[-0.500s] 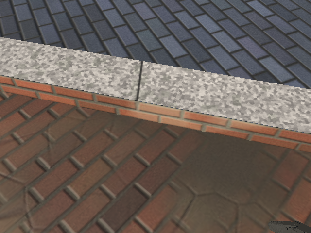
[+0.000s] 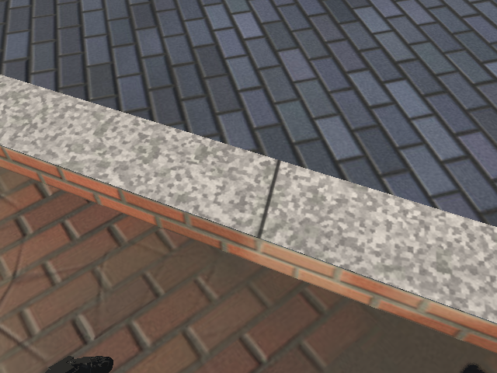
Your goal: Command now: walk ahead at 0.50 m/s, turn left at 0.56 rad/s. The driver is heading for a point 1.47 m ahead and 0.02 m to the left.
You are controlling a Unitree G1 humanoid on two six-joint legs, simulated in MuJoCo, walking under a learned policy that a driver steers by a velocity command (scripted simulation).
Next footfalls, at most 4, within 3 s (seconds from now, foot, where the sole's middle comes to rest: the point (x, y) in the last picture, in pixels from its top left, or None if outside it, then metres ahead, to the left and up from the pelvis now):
0.38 left None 0.33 0.16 -0.77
0.92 right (250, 333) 0.60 0.00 -0.77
1.54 left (213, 182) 1.03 0.09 -0.63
2.10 right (243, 106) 1.39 -0.02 -0.63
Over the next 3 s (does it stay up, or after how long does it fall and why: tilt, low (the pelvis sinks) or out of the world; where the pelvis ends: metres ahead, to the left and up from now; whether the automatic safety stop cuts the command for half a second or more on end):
stays up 1.41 0.10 0.14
